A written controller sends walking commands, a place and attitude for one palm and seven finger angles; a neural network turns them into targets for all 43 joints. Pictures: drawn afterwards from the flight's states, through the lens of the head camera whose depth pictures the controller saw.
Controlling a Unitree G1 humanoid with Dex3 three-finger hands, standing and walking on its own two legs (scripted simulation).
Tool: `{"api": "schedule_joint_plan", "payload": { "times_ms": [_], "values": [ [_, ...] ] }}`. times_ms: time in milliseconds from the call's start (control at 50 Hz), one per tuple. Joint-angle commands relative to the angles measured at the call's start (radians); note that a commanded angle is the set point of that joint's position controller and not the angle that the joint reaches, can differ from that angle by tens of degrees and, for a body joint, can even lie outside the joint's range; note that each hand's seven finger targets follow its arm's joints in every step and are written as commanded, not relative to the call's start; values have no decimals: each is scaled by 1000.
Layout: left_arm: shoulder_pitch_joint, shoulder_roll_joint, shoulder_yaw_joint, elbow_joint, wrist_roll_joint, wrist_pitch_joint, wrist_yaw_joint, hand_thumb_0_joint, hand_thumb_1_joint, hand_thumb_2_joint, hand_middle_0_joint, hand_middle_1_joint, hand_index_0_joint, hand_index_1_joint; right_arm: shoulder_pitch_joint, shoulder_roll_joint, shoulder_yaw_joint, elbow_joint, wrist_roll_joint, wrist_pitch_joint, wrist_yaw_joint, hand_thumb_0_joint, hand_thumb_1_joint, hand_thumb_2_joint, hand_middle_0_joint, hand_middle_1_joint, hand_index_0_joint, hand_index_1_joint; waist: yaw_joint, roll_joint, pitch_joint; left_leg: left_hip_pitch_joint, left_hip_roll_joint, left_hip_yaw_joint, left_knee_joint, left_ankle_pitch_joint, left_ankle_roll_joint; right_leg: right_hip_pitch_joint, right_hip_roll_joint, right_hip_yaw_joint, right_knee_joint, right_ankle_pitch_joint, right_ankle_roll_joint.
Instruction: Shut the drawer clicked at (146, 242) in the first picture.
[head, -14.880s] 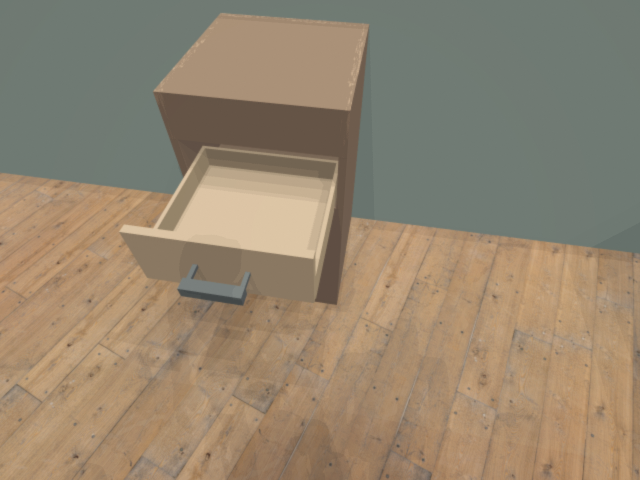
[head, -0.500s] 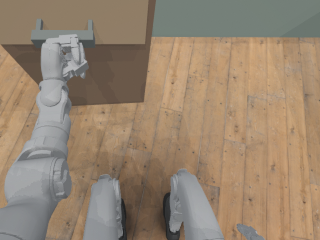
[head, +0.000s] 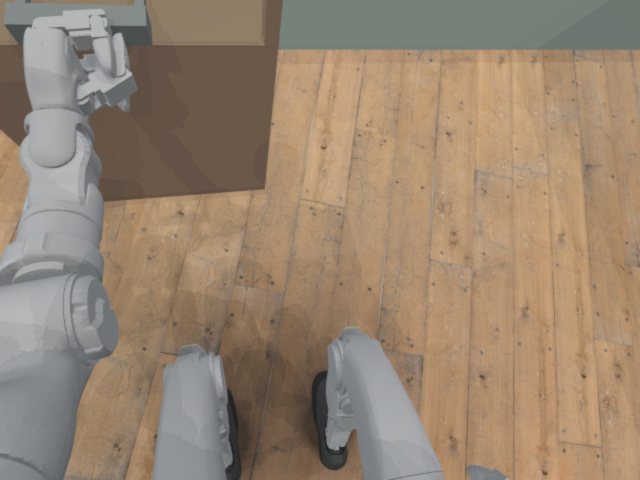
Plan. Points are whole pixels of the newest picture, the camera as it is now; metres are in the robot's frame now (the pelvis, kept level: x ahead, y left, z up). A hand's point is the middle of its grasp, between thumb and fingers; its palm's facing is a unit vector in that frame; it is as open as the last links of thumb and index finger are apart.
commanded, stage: push the drawer shut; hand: left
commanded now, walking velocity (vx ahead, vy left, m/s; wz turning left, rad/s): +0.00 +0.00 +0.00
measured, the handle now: (83, 8) +0.64 +0.21 +0.03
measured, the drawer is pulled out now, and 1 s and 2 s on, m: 0.00 0.00 0.00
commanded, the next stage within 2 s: pull the fist back off the drawer in 0.26 s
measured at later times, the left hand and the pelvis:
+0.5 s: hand (115, 68) +0.57 +0.18 +0.03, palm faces +0.06 -1.00 -0.07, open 3.0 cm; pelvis -0.02 +0.00 -0.01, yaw +0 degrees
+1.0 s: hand (126, 74) +0.56 +0.16 +0.03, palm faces +0.06 -1.00 -0.04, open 2.9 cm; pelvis +0.00 +0.01 +0.01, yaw +0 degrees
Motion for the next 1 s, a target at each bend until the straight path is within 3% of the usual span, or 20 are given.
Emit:
{"api": "schedule_joint_plan", "payload": {
  "times_ms": [0,40,100,180,220,300,360,400,440,540,600,680,760,820,860,920,980],
  "values": [
    [-664,234,13,-247,-16,-43,35,0,900,900,-1400,-1600,-1400,-1600,207,-203,-70,-10,-2,-11,-15,0,-900,-900,200,300,200,300,-89,228,-623,546,-43,-71,-169,168,20,176,63,48,-208,118,-12],
    [-709,258,11,-274,-11,-43,36,0,900,900,-1400,-1600,-1400,-1600,208,-212,-68,-9,-4,-14,-18,0,-900,-900,200,300,200,300,-95,245,-644,554,-43,-77,-167,160,19,169,63,47,-203,110,-13],
    [-749,219,-36,-262,-7,-34,39,0,900,900,-1400,-1600,-1400,-1600,211,-210,-66,1,-2,-26,-20,0,-900,-900,200,300,200,300,-118,281,-623,583,-42,-92,-180,120,18,118,61,40,-204,93,-15],
    [-791,242,-40,-246,0,-17,53,0,900,900,-1400,-1600,-1400,-1600,210,-220,-60,9,-3,-41,-27,0,-900,-900,200,300,200,300,-132,283,-617,568,-43,-103,-191,47,17,96,61,38,-205,62,-14],
    [-818,260,-42,-252,7,-13,58,0,900,900,-1400,-1600,-1400,-1600,207,-223,-55,11,-3,-50,-30,0,-900,-900,200,300,200,300,-134,322,-619,582,-41,-111,-200,25,14,74,59,36,-200,53,-17],
    [-850,232,-72,-254,11,-6,68,0,900,900,-1400,-1600,-1400,-1600,208,-219,-52,19,-1,-70,-33,0,-900,-900,200,300,200,300,-150,354,-623,622,-36,-124,-217,12,10,46,59,31,-201,52,-18],
    [-846,236,-71,-230,5,6,75,0,900,900,-1400,-1600,-1400,-1600,200,-225,-47,23,0,-83,-38,0,-900,-900,200,300,200,300,-159,310,-591,570,-37,-121,-224,-56,15,58,58,36,-216,23,-13],
    [-841,229,-81,-225,12,5,73,0,900,900,-1400,-1600,-1400,-1600,202,-223,-47,20,0,-91,-37,0,-900,-900,200,300,200,300,-155,333,-595,574,-39,-120,-227,-56,13,57,56,35,-213,19,-18],
    [-837,230,-76,-219,8,6,73,0,900,900,-1400,-1600,-1400,-1600,203,-226,-46,21,-2,-94,-35,0,-900,-900,200,300,200,300,-155,316,-590,559,-41,-120,-226,-68,14,65,56,38,-217,18,-17],
    [-800,261,-43,-206,2,3,60,0,900,900,-1400,-1600,-1400,-1600,213,-229,-45,16,-5,-94,-31,0,-900,-900,200,300,200,300,-135,308,-590,535,-40,-117,-220,-47,12,90,58,36,-209,27,-19],
    [-768,227,-51,-187,-1,6,57,0,900,900,-1400,-1600,-1400,-1600,217,-227,-48,12,-6,-89,-24,0,-900,-900,200,300,200,300,-125,303,-560,544,-40,-126,-233,-52,10,75,56,29,-208,25,-21],
    [-743,211,-44,-210,-6,10,57,0,900,900,-1400,-1600,-1400,-1600,224,-231,-57,12,-9,-78,-16,0,-900,-900,200,300,200,300,-114,295,-585,564,-37,-134,-234,-31,7,77,55,25,-202,42,-20],
    [-651,189,-28,-226,-17,12,50,0,900,900,-1400,-1600,-1400,-1600,224,-224,-63,0,-7,-62,-7,0,-900,-900,200,300,200,300,-81,268,-607,576,-38,-124,-235,25,5,119,57,26,-204,63,-21],
    [-578,168,-25,-268,-24,6,44,0,900,900,-1400,-1600,-1400,-1600,220,-218,-69,-9,-5,-50,1,0,-900,-900,200,300,200,300,-54,287,-631,621,-36,-121,-243,83,-1,133,57,22,-202,90,-23],
    [-529,167,-12,-290,-29,1,48,0,900,900,-1400,-1600,-1400,-1600,215,-216,-74,-13,-2,-39,4,0,-900,-900,200,300,200,300,-43,251,-628,628,-33,-119,-247,105,-1,151,57,22,-206,98,-22],
    [-437,141,-12,-328,-31,-9,51,0,900,900,-1400,-1600,-1400,-1600,203,-205,-80,-28,2,-24,12,0,-900,-900,200,300,200,300,-18,254,-644,648,-34,-99,-244,173,-3,185,58,26,-212,125,-23],
    [-409,122,-17,-319,-33,-12,59,0,900,900,-1400,-1600,-1400,-1600,194,-195,-83,-29,5,-11,13,0,-900,-900,200,300,200,300,-30,169,-599,579,-38,-70,-226,186,9,241,60,40,-232,133,-15]
  ]
}}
